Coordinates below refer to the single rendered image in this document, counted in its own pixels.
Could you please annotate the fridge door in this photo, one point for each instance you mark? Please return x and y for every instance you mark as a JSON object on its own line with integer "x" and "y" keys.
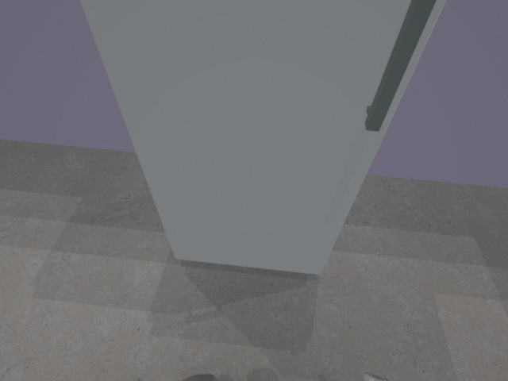
{"x": 248, "y": 116}

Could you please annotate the handle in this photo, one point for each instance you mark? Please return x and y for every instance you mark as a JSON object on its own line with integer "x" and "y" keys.
{"x": 408, "y": 37}

